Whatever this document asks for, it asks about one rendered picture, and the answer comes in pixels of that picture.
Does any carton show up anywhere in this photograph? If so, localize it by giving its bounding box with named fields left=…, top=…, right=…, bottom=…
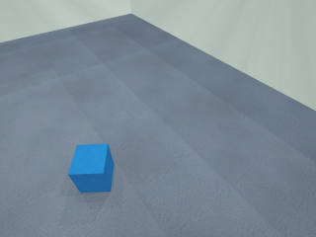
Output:
left=68, top=143, right=115, bottom=194

